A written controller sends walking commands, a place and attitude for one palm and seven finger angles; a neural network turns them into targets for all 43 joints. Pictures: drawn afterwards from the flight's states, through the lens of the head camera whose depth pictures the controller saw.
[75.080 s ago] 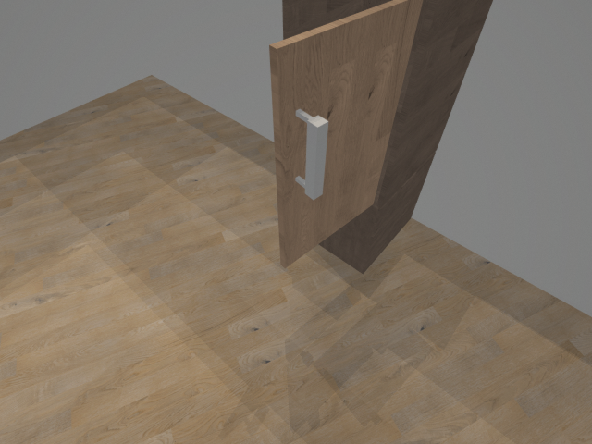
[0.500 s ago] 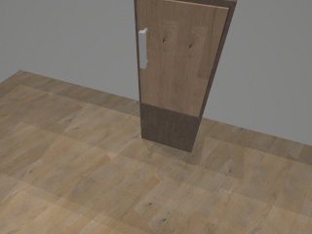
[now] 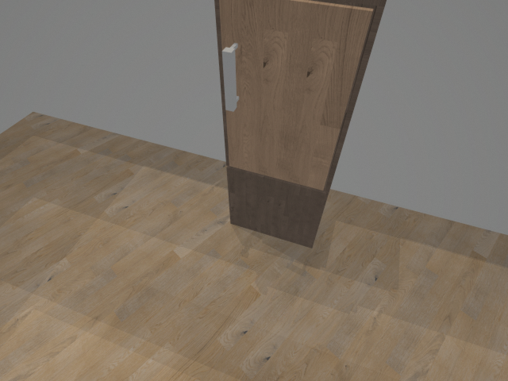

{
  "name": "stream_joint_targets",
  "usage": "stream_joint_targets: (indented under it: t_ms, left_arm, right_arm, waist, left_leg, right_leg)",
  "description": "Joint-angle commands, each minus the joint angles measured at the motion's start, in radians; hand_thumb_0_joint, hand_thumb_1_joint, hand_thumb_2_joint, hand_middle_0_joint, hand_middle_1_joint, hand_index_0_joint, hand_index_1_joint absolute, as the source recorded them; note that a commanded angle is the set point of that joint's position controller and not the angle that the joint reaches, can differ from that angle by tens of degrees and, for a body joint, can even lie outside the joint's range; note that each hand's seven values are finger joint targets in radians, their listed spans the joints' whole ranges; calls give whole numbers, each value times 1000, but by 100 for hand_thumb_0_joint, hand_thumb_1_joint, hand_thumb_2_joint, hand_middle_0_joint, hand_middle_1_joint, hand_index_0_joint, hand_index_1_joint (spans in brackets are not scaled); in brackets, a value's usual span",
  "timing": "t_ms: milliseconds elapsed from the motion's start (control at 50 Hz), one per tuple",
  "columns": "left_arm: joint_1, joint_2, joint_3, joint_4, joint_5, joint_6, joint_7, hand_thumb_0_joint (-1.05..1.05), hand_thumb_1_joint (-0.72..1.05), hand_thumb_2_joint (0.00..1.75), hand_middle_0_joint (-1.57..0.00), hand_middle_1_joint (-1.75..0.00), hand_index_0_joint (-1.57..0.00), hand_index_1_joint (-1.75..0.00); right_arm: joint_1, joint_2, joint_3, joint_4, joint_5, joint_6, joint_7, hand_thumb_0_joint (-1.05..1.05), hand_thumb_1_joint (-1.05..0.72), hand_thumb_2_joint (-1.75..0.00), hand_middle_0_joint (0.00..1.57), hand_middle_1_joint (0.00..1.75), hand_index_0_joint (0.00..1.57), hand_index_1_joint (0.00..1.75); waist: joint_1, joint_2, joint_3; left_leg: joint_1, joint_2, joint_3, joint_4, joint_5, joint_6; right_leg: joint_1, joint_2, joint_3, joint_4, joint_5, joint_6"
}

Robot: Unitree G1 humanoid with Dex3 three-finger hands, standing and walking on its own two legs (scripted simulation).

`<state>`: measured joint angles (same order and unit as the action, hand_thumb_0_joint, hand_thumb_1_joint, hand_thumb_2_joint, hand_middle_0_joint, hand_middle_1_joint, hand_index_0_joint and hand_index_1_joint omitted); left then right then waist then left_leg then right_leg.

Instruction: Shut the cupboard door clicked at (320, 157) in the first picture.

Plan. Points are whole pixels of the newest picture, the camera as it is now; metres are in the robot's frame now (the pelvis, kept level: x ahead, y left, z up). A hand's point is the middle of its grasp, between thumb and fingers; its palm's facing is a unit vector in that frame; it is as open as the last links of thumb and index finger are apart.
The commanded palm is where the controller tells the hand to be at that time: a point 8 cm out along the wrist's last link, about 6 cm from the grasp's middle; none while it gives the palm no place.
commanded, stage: look to check the result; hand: left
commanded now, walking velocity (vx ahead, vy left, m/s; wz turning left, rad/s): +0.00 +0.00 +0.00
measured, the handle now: (232, 77) +0.87 +0.11 +0.04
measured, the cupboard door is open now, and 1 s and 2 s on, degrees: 0 0 0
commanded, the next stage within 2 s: stand and wait in 0.04 s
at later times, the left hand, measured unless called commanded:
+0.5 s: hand out of the picture +0.02 +0.18 -0.17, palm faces +0.04 -0.98 -0.22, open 7.3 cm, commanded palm none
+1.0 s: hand out of the picture +0.03 +0.18 -0.17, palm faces +0.04 -0.98 -0.21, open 7.3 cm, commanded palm none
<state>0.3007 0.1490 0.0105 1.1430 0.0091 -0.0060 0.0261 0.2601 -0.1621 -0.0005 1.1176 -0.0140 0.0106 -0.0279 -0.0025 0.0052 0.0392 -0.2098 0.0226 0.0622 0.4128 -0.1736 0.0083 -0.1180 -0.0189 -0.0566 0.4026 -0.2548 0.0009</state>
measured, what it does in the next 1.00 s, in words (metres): stands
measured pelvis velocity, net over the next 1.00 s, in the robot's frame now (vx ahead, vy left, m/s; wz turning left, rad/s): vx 0.03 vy -0.01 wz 0.01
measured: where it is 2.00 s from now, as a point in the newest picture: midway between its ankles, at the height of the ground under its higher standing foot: outside the picture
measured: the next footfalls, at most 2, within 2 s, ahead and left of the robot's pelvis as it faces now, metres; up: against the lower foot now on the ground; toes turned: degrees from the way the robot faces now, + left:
none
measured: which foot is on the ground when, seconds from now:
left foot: down 0.00-1.00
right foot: down 0.00-1.00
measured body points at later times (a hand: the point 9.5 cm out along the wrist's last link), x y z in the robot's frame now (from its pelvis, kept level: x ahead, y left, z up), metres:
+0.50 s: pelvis +0.02 +0.00 +0.00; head +0.03 -0.01 +0.45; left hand +0.02 +0.23 -0.16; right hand +0.04 -0.24 -0.16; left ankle +0.03 +0.11 -0.74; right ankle -0.02 -0.12 -0.74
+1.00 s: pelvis +0.03 -0.01 +0.00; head +0.04 -0.01 +0.45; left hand +0.03 +0.23 -0.16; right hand +0.05 -0.25 -0.15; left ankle +0.03 +0.11 -0.74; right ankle -0.02 -0.12 -0.74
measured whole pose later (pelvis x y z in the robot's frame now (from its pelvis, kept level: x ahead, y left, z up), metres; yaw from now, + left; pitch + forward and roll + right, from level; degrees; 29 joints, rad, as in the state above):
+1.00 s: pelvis +0.03 -0.01 +0.00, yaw +0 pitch -2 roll +0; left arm 0.26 0.18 0.01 1.14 0.01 -0.01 0.02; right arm 0.22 -0.20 0.01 1.13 -0.01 0.00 -0.03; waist 0.00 0.00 0.04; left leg -0.15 0.02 0.05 0.38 -0.20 0.00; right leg -0.04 -0.01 -0.06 0.34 -0.27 0.00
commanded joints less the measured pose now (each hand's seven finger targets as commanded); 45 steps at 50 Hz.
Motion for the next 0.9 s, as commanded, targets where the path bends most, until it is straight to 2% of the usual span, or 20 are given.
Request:
stream_joint_targets:
  t_ms: [0,200,260,300,360,400,620,740,800,880]
  left_arm:
    - [68,126,24,-23,5,-8,4,0,90,90,-20,-30,-20,-30]
    - [47,140,26,-27,4,-12,3,0,90,90,-20,-30,-20,-30]
    - [38,136,26,-26,2,-10,3,0,90,90,-20,-30,-20,-30]
    - [37,148,28,-26,2,-11,2,0,90,90,-20,-30,-20,-30]
    - [27,147,27,-25,2,-11,2,0,90,90,-20,-30,-20,-30]
    - [32,154,28,-27,3,-12,2,0,90,90,-20,-30,-20,-30]
    - [19,162,27,-25,2,-12,2,0,90,90,-20,-30,-20,-30]
    - [26,165,27,-25,2,-14,3,0,90,90,-20,-30,-20,-30]
    - [25,169,29,-27,2,-15,4,0,90,90,-20,-30,-20,-30]
    - [26,162,27,-23,1,-11,3,0,90,90,-20,-30,-20,-30]
  right_arm:
    - [48,-116,-22,-30,2,-14,-10,0,-90,-90,20,30,20,30]
    - [26,-134,-23,-29,2,-18,-11,0,-90,-90,20,30,20,30]
    - [22,-133,-21,-26,-1,-20,-11,0,-90,-90,20,30,20,30]
    - [18,-143,-22,-28,2,-20,-12,0,-90,-90,20,30,20,30]
    - [15,-140,-19,-24,0,-21,-12,0,-90,-90,20,30,20,30]
    - [11,-148,-21,-26,2,-20,-12,0,-90,-90,20,30,20,30]
    - [-5,-156,-20,-23,1,-19,-11,0,-90,-90,20,30,20,30]
    - [-7,-157,-19,-22,1,-23,-13,0,-90,-90,20,30,20,30]
    - [-4,-164,-21,-24,3,-22,-13,0,-90,-90,20,30,20,30]
    - [-6,-157,-17,-18,0,-21,-13,0,-90,-90,20,30,20,30]
  waist:
    - [-1,-2,46]
    - [1,-13,29]
    - [0,8,23]
    - [2,-7,16]
    - [0,0,23]
    - [3,-22,25]
    - [0,-11,28]
    - [1,-8,-2]
    - [1,-21,3]
    - [2,1,29]
  left_leg:
    - [41,77,-98,-74,66,23]
    - [61,80,-100,-70,121,22]
    - [62,80,-101,-77,126,21]
    - [70,83,-101,-72,147,23]
    - [66,83,-102,-77,149,22]
    - [72,83,-103,-74,154,23]
    - [84,85,-99,-80,161,21]
    - [105,86,-96,-72,200,22]
    - [101,87,-97,-71,201,22]
    - [92,85,-97,-82,181,20]
  right_leg:
    - [-89,-79,86,-110,63,-39]
    - [-55,-85,80,-117,121,-38]
    - [-41,-86,80,-113,125,-37]
    - [-34,-87,77,-114,146,-38]
    - [-26,-90,76,-116,153,-37]
    - [-30,-89,75,-119,160,-37]
    - [-19,-93,74,-125,175,-35]
    - [5,-99,75,-118,240,-36]
    - [8,-95,72,-122,245,-38]
    - [0,-96,72,-130,203,-36]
